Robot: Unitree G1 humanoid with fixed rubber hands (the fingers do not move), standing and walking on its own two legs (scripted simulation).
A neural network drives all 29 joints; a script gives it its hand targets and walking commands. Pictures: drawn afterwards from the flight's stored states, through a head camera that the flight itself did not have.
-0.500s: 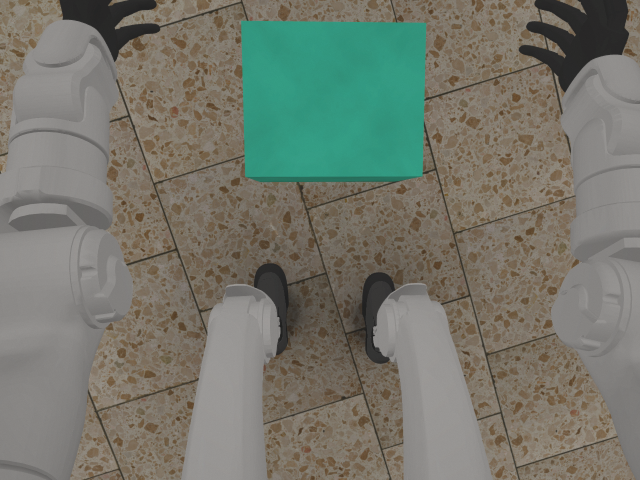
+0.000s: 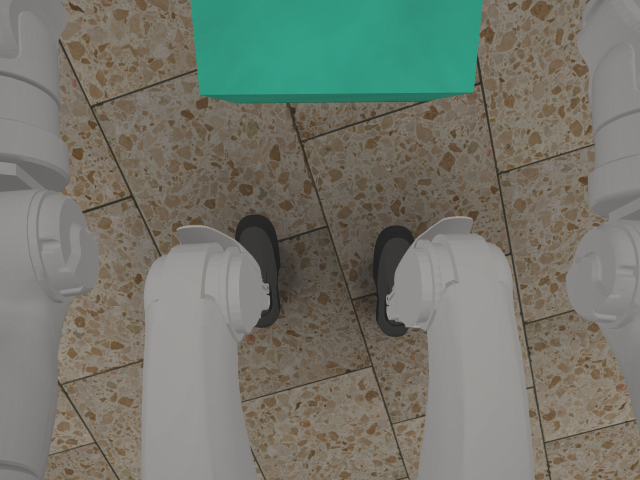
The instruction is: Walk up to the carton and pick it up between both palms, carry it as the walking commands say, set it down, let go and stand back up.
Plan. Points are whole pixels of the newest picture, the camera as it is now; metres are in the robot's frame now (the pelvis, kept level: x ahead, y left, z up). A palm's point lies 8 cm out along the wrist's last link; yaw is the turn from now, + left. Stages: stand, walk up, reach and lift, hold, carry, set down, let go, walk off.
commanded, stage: reach and lift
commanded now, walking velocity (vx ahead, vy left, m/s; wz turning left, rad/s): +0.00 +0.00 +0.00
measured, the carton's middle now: out of the picture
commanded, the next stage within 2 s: none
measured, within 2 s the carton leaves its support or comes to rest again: neither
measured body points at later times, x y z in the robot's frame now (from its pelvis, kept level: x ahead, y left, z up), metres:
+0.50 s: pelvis +0.00 +0.00 -0.09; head +0.39 +0.00 +0.12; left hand +0.57 +0.23 -0.30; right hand +0.55 -0.24 -0.29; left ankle +0.13 +0.12 -0.41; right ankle +0.11 -0.12 -0.41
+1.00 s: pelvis +0.00 +0.00 -0.09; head +0.38 +0.00 +0.13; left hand +0.57 +0.22 -0.29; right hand +0.55 -0.23 -0.29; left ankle +0.13 +0.12 -0.41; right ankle +0.11 -0.12 -0.41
